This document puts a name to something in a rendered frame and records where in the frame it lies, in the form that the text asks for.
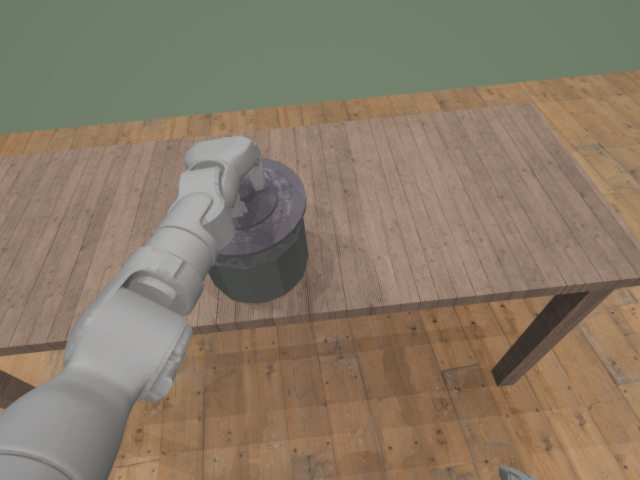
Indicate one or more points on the left robot upper arm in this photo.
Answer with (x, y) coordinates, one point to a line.
(71, 427)

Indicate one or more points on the lid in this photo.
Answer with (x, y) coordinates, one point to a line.
(273, 215)

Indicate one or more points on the table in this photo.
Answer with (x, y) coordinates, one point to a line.
(402, 213)

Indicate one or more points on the pot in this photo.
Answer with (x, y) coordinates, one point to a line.
(266, 276)

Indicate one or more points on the robot left forearm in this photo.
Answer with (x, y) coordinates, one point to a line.
(170, 269)

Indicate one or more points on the knob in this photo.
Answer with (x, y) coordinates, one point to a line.
(246, 191)

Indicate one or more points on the robot left hand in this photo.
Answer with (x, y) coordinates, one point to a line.
(241, 153)

